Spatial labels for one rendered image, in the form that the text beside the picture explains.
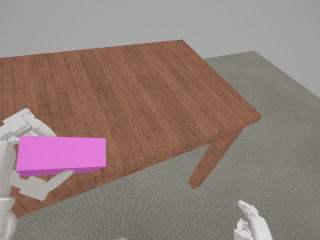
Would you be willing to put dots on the left robot hand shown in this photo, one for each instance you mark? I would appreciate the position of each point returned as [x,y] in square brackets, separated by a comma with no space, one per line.
[24,123]

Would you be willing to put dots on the table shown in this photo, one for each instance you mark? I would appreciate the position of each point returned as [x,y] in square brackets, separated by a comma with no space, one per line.
[150,101]

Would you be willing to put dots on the right robot hand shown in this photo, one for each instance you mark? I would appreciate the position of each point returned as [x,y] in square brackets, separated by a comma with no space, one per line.
[256,229]

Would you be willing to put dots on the robot left forearm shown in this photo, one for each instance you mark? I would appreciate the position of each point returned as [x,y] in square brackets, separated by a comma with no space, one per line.
[8,220]

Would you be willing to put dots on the sponge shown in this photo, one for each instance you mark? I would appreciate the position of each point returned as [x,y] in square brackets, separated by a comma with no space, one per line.
[48,155]

